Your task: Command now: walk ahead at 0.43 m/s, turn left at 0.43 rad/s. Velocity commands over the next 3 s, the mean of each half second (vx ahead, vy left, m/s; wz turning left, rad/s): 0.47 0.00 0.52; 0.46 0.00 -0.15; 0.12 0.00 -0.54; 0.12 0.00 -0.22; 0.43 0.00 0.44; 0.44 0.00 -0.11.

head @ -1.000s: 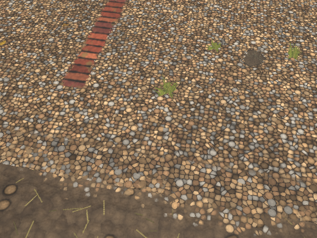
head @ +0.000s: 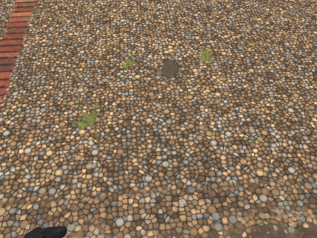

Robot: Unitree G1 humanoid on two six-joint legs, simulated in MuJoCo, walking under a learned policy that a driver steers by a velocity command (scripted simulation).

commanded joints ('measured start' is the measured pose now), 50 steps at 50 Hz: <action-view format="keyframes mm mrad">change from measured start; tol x32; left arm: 1 334 269 84 27 30 3 6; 45 -48 55 -7 -89 12 11 -66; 50 347 232 67 -48 23 17 -49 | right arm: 1 -103 -59 0 -172 15 -40 -3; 50 -165 -161 -16 -173 -36 -9 -29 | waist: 1 178 -282 -156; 18 138 -56 98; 24 40 272 -354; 44 -10 14 98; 50 216 -14 -214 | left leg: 1 -624 -1 74 493 -208 23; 18 -498 98 245 150 338 48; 22 24 -51 318 85 254 162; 24 575 337 -534 -74 -24 407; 32 -56 231 6 -324 436 263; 43 173 234 276 -359 569 145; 48 269 236 325 13 1248 95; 50 -1 141 356 501 858 16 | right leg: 1 572 -460 660 -217 -499 -218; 21 374 -286 -219 41 850 -98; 22 265 -255 -241 259 828 -68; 24 -368 0 -82 906 -465 18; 25 -448 -35 77 973 -425 0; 45 -422 -74 -51 138 215 -38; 50 258 -63 51 51 468 -180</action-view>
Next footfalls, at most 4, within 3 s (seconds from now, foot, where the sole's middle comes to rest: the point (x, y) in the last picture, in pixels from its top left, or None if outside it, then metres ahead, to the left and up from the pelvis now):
0.44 left None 0.36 0.19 -0.77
1.00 right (132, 189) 0.72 0.09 -0.77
1.44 left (83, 183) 0.76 0.31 -0.77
1.82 right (137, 201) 0.66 0.07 -0.77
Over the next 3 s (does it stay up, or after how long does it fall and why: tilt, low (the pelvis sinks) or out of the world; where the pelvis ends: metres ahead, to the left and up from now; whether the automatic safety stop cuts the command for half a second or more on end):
stays up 1.22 0.20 0.00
